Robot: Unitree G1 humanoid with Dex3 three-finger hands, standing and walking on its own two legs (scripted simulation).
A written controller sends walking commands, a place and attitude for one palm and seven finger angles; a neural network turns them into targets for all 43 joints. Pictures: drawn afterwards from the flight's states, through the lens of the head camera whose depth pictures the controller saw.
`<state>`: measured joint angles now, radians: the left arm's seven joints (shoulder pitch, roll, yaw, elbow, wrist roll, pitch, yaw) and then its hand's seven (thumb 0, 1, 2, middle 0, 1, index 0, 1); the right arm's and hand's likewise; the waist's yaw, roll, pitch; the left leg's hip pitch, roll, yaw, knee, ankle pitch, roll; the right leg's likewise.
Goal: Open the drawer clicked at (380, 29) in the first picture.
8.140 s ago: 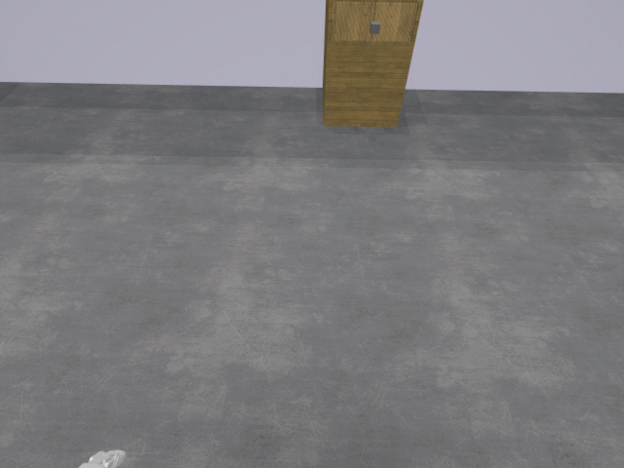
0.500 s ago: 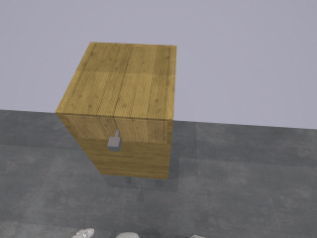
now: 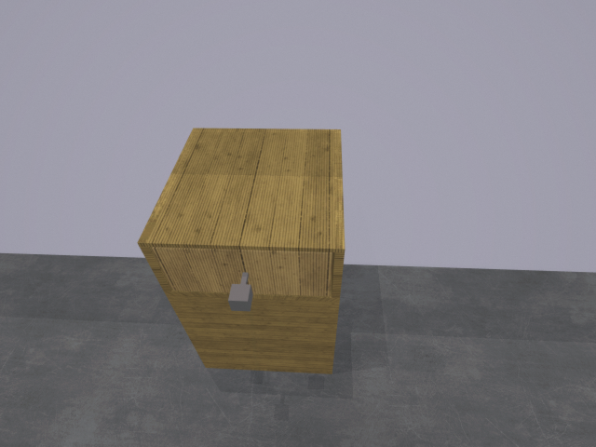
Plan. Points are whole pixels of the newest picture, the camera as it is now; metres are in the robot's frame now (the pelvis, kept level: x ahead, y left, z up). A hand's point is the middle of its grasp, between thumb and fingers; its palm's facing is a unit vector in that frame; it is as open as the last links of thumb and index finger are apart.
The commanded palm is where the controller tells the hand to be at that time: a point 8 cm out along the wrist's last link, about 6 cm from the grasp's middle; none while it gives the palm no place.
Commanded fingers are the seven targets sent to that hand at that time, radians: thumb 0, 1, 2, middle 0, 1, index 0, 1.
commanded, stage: look again from close up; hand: left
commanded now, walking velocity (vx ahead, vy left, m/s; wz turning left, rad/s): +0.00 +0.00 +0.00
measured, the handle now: (242, 289) +0.47 +0.17 -0.20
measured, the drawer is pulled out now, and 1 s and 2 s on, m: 0.00 0.00 0.00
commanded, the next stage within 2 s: shuffle to correct the standing spot in 0.60 s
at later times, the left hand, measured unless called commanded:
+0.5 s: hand out of the picture +0.03 +0.14 -0.17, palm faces +0.03 -0.97 -0.22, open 7.3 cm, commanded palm none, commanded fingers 0.00 0.90 0.90 -0.20 -0.30 -0.20 -0.30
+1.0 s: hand out of the picture +0.01 +0.13 -0.17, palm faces +0.05 -0.97 -0.24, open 7.4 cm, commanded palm none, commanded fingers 0.00 0.90 0.90 -0.20 -0.30 -0.20 -0.30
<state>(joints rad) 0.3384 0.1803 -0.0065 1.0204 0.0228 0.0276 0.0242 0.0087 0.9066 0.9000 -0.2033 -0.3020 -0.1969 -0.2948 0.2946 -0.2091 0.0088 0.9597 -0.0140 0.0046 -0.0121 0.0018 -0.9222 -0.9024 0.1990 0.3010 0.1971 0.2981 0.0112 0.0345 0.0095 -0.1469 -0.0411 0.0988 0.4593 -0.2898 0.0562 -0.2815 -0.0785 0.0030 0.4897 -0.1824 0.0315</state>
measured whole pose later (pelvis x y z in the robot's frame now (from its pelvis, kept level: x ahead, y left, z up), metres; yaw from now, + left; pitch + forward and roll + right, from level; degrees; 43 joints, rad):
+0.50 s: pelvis +0.03 -0.04 +0.00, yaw +1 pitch -1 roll +0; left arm 0.28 0.14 -0.01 1.12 0.01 -0.01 0.04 0.02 0.93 0.90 -0.21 -0.30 -0.20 -0.29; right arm 0.35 -0.15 0.03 1.13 -0.01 -0.01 -0.03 0.00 -0.91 -0.90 0.20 0.30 0.19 0.30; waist -0.01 0.03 0.02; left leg -0.09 0.01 0.07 0.41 -0.30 0.00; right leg -0.23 -0.03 -0.04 0.46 -0.21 0.00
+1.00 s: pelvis +0.00 -0.05 +0.00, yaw +1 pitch -1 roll +1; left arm 0.27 0.15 0.02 1.05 0.02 0.02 0.04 0.01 0.91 0.90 -0.21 -0.30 -0.20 -0.30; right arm 0.29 -0.16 -0.02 1.05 -0.01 0.03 -0.03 0.00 -0.91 -0.90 0.20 0.30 0.19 0.30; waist 0.00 0.02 0.05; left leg -0.19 0.03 0.06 0.51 -0.30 -0.03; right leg -0.31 -0.01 -0.05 0.54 -0.21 -0.03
